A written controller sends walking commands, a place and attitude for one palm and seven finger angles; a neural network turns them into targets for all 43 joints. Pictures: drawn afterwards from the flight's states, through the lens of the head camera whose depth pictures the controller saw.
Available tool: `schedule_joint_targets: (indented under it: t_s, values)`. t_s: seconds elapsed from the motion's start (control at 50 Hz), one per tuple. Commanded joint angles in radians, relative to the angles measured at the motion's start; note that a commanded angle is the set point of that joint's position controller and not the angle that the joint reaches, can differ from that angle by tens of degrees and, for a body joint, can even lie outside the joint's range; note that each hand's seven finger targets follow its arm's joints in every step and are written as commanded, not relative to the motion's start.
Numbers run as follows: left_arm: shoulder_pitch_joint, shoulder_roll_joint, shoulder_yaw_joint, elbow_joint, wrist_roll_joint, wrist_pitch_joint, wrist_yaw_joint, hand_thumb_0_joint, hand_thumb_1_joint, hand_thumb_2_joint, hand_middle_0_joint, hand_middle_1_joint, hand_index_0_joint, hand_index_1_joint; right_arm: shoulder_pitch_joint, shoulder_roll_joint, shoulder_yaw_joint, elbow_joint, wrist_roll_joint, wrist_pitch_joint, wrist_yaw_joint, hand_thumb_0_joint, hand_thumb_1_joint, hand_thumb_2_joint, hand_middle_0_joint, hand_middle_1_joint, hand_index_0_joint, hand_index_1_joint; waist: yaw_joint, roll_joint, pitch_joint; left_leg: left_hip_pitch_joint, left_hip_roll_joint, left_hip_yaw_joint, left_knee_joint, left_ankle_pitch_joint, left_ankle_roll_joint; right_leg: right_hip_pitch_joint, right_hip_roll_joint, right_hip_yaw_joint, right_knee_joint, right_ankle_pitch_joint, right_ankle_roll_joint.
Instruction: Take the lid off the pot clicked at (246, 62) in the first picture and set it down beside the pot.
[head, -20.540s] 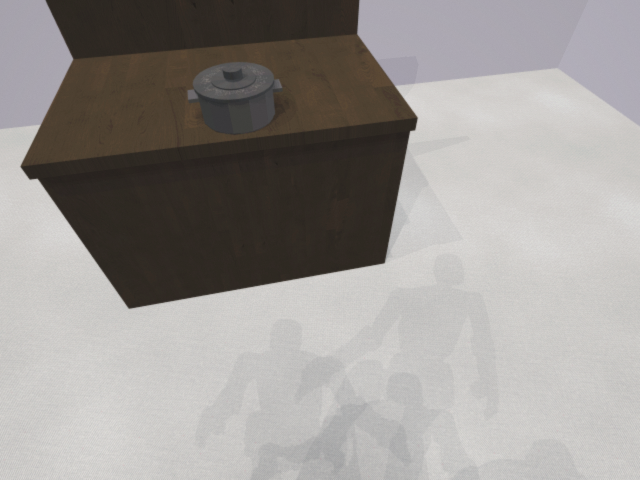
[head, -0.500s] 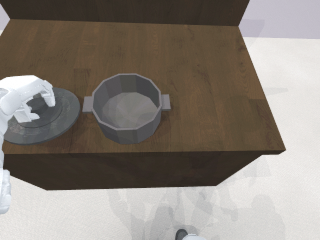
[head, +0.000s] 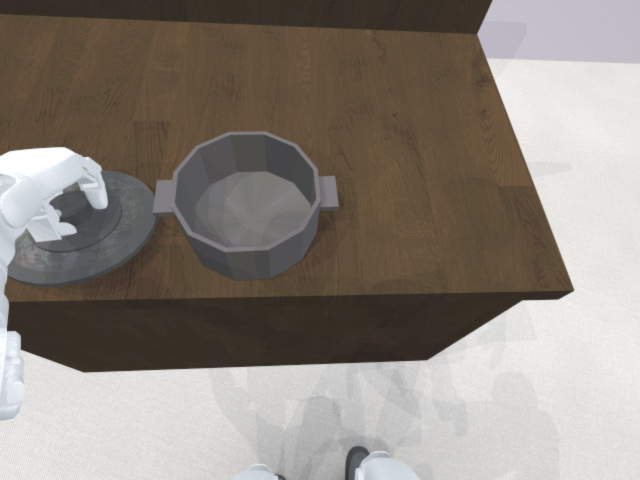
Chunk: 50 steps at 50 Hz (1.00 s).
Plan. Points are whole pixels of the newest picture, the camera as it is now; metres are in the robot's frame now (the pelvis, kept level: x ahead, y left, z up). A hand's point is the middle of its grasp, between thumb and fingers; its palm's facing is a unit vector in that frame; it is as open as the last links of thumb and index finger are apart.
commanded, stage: lower the lid onto the table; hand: left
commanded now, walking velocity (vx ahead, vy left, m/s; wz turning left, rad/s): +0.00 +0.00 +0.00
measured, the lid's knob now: (70, 209) +0.46 +0.32 -0.01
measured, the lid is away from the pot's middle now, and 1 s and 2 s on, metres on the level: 0.24 0.24 0.24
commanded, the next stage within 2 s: open the fingers wide in 0.34 s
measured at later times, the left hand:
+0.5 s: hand (63, 220) +0.44 +0.32 +0.00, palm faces -0.50 -0.07 -0.86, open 7.5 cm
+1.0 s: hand (62, 227) +0.43 +0.32 +0.00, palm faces -0.50 -0.08 -0.86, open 7.8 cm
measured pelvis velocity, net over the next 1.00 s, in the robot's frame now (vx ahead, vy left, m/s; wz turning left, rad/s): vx -0.01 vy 0.00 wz -0.01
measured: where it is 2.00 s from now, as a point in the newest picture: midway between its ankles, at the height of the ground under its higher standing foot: outside the picture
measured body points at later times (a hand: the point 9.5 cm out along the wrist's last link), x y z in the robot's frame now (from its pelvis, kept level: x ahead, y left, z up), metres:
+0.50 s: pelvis -0.01 +0.00 -0.02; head +0.12 +0.01 +0.41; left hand +0.46 +0.32 +0.05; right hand -0.02 -0.29 -0.13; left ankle -0.04 +0.06 -0.72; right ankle +0.02 -0.15 -0.72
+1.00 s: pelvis -0.01 +0.00 -0.01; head +0.11 +0.02 +0.42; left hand +0.45 +0.32 +0.05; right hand +0.01 -0.28 -0.13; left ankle -0.04 +0.06 -0.72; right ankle +0.02 -0.15 -0.72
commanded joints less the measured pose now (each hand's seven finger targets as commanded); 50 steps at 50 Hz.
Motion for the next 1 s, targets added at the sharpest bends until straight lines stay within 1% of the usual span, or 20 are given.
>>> schedule_joint_targets:
  t_s: [0.0, 0.04, 0.12, 0.18, 0.2, 0.22, 0.3, 0.34, 0.36, 0.4, 0.42, 0.46, 0.52, 0.54, 0.6, 0.7, 0.74, 0.8, 0.84, 0.98]
  values:
    - [-0.475, 0.427, 0.132, -0.231, -0.024, 0.001, 0.058, 0.000, 0.593, 1.057, -0.847, -0.993, -0.895, -0.994, 0.161, -0.196, -0.065, -0.040, -0.010, -0.005, -0.011, 0.000, -0.900, -0.900, 0.200, 0.300, 0.200, 0.300, 0.007, 0.182, -0.525, 0.402, 0.014, -0.095, -0.006, 0.708, -0.052, 0.099, 0.059, 0.002, 0.012, 0.259, -0.072]
    - [-0.484, 0.410, 0.116, -0.234, -0.023, 0.000, 0.058, 0.000, 0.593, 1.057, -0.847, -0.993, -0.895, -0.994, 0.160, -0.194, -0.063, -0.043, -0.013, -0.004, -0.012, 0.000, -0.900, -0.900, 0.200, 0.300, 0.200, 0.300, 0.000, 0.196, -0.531, 0.407, 0.014, -0.095, 0.002, 0.735, -0.054, 0.083, 0.061, 0.003, 0.019, 0.275, -0.074]
    - [-0.450, 0.384, 0.088, -0.133, -0.022, 0.010, 0.057, 0.000, 0.593, 1.057, -0.847, -0.993, -0.895, -0.994, 0.173, -0.198, -0.058, -0.038, -0.007, 0.000, -0.011, 0.000, -0.900, -0.900, 0.200, 0.300, 0.200, 0.300, -0.016, 0.129, -0.457, 0.301, 0.008, -0.083, 0.008, 0.595, -0.037, 0.057, 0.066, 0.000, 0.028, 0.217, -0.068]
    - [-0.470, 0.369, 0.068, -0.148, -0.006, 0.004, 0.052, 0.000, 0.593, 1.057, -0.847, -0.993, -0.895, -0.994, 0.182, -0.197, -0.058, -0.035, -0.008, 0.004, -0.011, 0.000, -0.900, -0.900, 0.200, 0.300, 0.200, 0.300, -0.018, 0.183, -0.483, 0.326, 0.009, -0.089, 0.024, 0.634, -0.049, 0.019, 0.068, -0.002, 0.043, 0.209, -0.072]
    - [-0.463, 0.366, 0.067, -0.121, -0.008, 0.005, 0.051, 0.000, 0.593, 1.057, -0.847, -0.993, -0.895, -0.994, 0.185, -0.198, -0.057, -0.034, -0.008, 0.005, -0.011, 0.000, -0.900, -0.900, 0.200, 0.300, 0.200, 0.300, -0.025, 0.145, -0.469, 0.304, 0.012, -0.087, 0.031, 0.605, -0.044, 0.009, 0.071, -0.004, 0.046, 0.195, -0.069]
    - [-0.479, 0.398, 0.088, -0.145, -0.009, 0.001, 0.050, 0.000, 0.593, 1.057, -0.847, -0.993, -0.895, -0.994, 0.184, -0.203, -0.058, -0.035, -0.009, 0.009, -0.012, 0.000, -0.900, -0.900, 0.200, 0.300, 0.200, 0.300, -0.021, 0.148, -0.485, 0.292, 0.009, -0.085, 0.034, 0.591, -0.041, 0.023, 0.069, 0.001, 0.049, 0.199, -0.070]
    - [-0.482, 0.373, 0.058, -0.101, -0.010, 0.000, 0.041, 0.000, 0.593, 1.057, -0.847, -0.993, -0.895, -0.994, 0.192, -0.202, -0.053, -0.038, -0.006, 0.012, -0.014, 0.000, -0.900, -0.900, 0.200, 0.300, 0.200, 0.300, -0.036, 0.131, -0.468, 0.238, 0.006, -0.081, 0.049, 0.531, -0.033, 0.000, 0.073, 0.000, 0.065, 0.175, -0.069]
    - [-0.492, 0.424, 0.099, -0.135, -0.006, -0.013, 0.037, 0.000, 0.593, 1.057, -0.847, -0.993, -0.895, -0.994, 0.193, -0.206, -0.053, -0.039, -0.008, 0.013, -0.016, 0.000, -0.900, -0.900, 0.200, 0.300, 0.200, 0.300, -0.024, 0.166, -0.508, 0.255, 0.007, -0.084, 0.060, 0.564, -0.035, 0.004, 0.071, 0.002, 0.077, 0.188, -0.073]
    - [-0.497, 0.402, 0.074, -0.134, 0.000, -0.013, 0.036, 0.000, 0.593, 1.057, -0.847, -0.993, -0.895, -0.994, 0.198, -0.201, -0.052, -0.042, -0.010, 0.015, -0.016, 0.000, -0.900, -0.900, 0.200, 0.300, 0.200, 0.300, -0.030, 0.194, -0.522, 0.267, 0.005, -0.087, 0.065, 0.570, -0.041, -0.008, 0.074, 0.003, 0.080, 0.178, -0.074]
    - [-0.478, 0.410, 0.089, -0.103, -0.006, -0.011, 0.040, 0.000, 0.593, 1.057, -0.847, -0.993, -0.895, -0.994, 0.196, -0.203, -0.051, -0.039, -0.009, 0.019, -0.016, 0.000, -0.900, -0.900, 0.200, 0.300, 0.200, 0.300, -0.034, 0.142, -0.488, 0.221, 0.008, -0.080, 0.075, 0.532, -0.032, -0.018, 0.075, 0.001, 0.085, 0.167, -0.070]
    - [-0.262, 0.355, 0.118, -0.102, -0.026, -0.011, 0.038, 0.000, 0.593, 1.057, -0.847, -0.993, -0.895, -0.994, 0.195, -0.179, -0.066, -0.081, -0.008, 0.023, 0.002, 0.000, -0.900, -0.900, 0.200, 0.300, 0.200, 0.300, 0.028, 0.145, -0.549, 0.243, -0.008, -0.086, 0.057, 0.581, -0.045, 0.049, 0.076, -0.003, 0.087, 0.184, -0.081]
    - [-0.305, 0.342, 0.109, -0.177, -0.042, -0.017, 0.040, 0.000, 0.572, 1.017, -0.818, -0.995, -0.863, -0.996, 0.172, -0.185, -0.071, -0.072, -0.012, 0.038, 0.011, 0.000, -0.900, -0.900, 0.200, 0.300, 0.200, 0.300, 0.010, 0.163, -0.553, 0.299, 0.006, -0.087, 0.064, 0.639, -0.053, 0.024, 0.077, -0.002, 0.082, 0.212, -0.079]
    - [-0.387, 0.358, 0.087, -0.148, -0.040, 0.013, 0.057, 0.000, 0.539, 0.961, -0.774, -0.997, -0.816, -0.998, 0.167, -0.193, -0.064, -0.064, -0.002, 0.045, 0.013, 0.000, -0.900, -0.900, 0.200, 0.300, 0.200, 0.300, -0.013, 0.120, -0.462, 0.216, -0.002, -0.080, 0.038, 0.456, -0.032, 0.010, 0.077, 0.001, 0.066, 0.130, -0.074]
    - [-0.395, 0.387, 0.109, -0.147, -0.038, 0.013, 0.061, 0.000, 0.527, 0.944, -0.759, -0.998, -0.800, -0.998, 0.168, -0.198, -0.062, -0.062, 0.000, 0.043, 0.011, 0.000, -0.900, -0.900, 0.200, 0.300, 0.200, 0.300, -0.008, 0.125, -0.456, 0.208, -0.004, -0.081, 0.035, 0.450, -0.030, 0.008, 0.076, 0.000, 0.070, 0.128, -0.077]
    - [-0.387, 0.341, 0.069, -0.144, -0.022, 0.020, 0.062, 0.000, 0.490, 0.895, -0.717, -0.998, -0.754, -0.998, 0.172, -0.190, -0.062, -0.061, 0.002, 0.035, 0.012, 0.000, -0.900, -0.900, 0.200, 0.300, 0.200, 0.300, -0.005, 0.165, -0.450, 0.239, -0.001, -0.087, 0.031, 0.454, -0.041, -0.019, 0.077, -0.005, 0.069, 0.102, -0.080]
    - [-0.385, 0.359, 0.087, -0.152, -0.020, 0.017, 0.062, 0.000, 0.428, 0.816, -0.646, -0.997, -0.677, -0.997, 0.174, -0.190, -0.063, -0.065, 0.001, 0.033, 0.009, 0.000, -0.900, -0.900, 0.200, 0.300, 0.200, 0.300, -0.005, 0.132, -0.475, 0.244, 0.000, -0.089, 0.042, 0.499, -0.043, -0.002, 0.077, -0.002, 0.075, 0.134, -0.076]
    - [-0.401, 0.341, 0.075, -0.183, -0.026, 0.012, 0.059, 0.000, 0.403, 0.784, -0.618, -0.997, -0.646, -0.997, 0.167, -0.188, -0.062, -0.065, 0.001, 0.031, 0.008, 0.000, -0.900, -0.900, 0.200, 0.300, 0.200, 0.300, -0.005, 0.165, -0.488, 0.273, 0.004, -0.090, 0.044, 0.543, -0.046, -0.012, 0.076, -0.003, 0.080, 0.150, -0.078]
    - [-0.378, 0.341, 0.081, -0.143, -0.033, 0.016, 0.059, 0.000, 0.368, 0.733, -0.575, -0.997, -0.600, -0.998, 0.169, -0.190, -0.063, -0.066, 0.000, 0.032, 0.006, 0.000, -0.900, -0.900, 0.200, 0.300, 0.200, 0.300, -0.012, 0.103, -0.455, 0.224, 0.001, -0.081, 0.048, 0.501, -0.036, -0.002, 0.078, -0.001, 0.077, 0.149, -0.073]
    - [-0.397, 0.351, 0.083, -0.168, -0.031, 0.010, 0.056, 0.000, 0.344, 0.698, -0.546, -0.998, -0.568, -0.998, 0.163, -0.191, -0.060, -0.072, 0.001, 0.031, 0.005, 0.000, -0.900, -0.900, 0.200, 0.300, 0.200, 0.300, -0.005, 0.145, -0.464, 0.236, 0.000, -0.082, 0.044, 0.518, -0.039, 0.004, 0.076, 0.002, 0.081, 0.158, -0.078]
    - [-0.370, 0.354, 0.097, -0.188, -0.030, 0.004, 0.060, 0.000, 0.265, 0.570, -0.444, -1.003, -0.458, -1.003, 0.163, -0.186, -0.065, -0.069, -0.003, 0.034, 0.008, 0.000, -0.900, -0.900, 0.200, 0.300, 0.200, 0.300, 0.000, 0.150, -0.493, 0.274, 0.004, -0.088, 0.056, 0.584, -0.051, 0.004, 0.076, -0.002, 0.084, 0.174, -0.076]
